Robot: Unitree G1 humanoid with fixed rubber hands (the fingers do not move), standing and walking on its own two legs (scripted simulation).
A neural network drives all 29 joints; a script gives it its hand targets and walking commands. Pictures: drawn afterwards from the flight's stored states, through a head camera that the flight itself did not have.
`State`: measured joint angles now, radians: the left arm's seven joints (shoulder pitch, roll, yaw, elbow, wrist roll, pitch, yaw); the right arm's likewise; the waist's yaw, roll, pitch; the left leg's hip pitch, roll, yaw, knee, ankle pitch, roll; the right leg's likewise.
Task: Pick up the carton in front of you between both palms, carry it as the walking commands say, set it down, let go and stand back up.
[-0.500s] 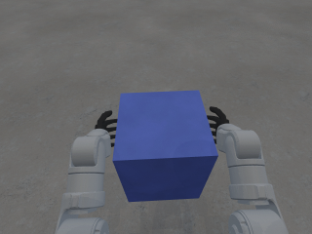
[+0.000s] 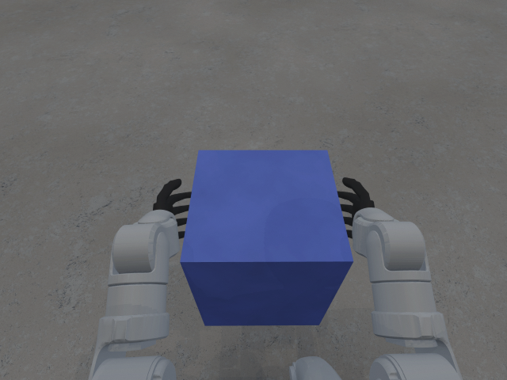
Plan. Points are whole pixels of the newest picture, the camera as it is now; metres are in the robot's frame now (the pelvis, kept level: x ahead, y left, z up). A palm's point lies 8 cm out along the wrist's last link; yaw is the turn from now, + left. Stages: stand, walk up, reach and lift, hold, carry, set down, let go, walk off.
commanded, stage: carry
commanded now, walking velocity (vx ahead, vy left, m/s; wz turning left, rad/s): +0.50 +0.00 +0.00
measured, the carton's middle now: (262, 243) +0.36 -0.02 +0.00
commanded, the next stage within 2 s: none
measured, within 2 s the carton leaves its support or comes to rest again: neither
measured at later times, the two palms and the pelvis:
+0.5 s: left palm (174, 85) +0.66 +0.14 +0.13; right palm (317, 72) +0.69 -0.16 +0.12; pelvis +0.34 -0.04 +0.04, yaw +3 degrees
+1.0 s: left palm (170, 45) +0.89 +0.17 +0.10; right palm (288, 42) +0.88 -0.13 +0.10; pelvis +0.63 +0.03 +0.03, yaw -2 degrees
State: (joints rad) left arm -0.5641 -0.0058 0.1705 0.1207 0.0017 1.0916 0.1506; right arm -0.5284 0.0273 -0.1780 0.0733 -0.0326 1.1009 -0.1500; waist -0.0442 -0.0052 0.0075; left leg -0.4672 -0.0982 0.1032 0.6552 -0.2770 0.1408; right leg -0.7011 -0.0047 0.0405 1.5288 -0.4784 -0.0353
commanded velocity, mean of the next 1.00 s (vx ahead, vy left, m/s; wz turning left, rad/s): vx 0.50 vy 0.00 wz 0.00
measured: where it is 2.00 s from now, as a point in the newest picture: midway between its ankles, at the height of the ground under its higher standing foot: (240, 168)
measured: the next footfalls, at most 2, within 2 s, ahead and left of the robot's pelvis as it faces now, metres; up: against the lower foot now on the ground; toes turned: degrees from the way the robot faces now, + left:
right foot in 0.28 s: +0.41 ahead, -0.11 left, +0.00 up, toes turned -5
left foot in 0.76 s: +0.66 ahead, +0.11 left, +0.00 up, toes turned +10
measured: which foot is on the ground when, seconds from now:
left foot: down 0.00-0.28, up 0.30-0.74, down 0.76-1.00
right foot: up 0.00-0.26, down 0.28-0.78, up 0.80-1.00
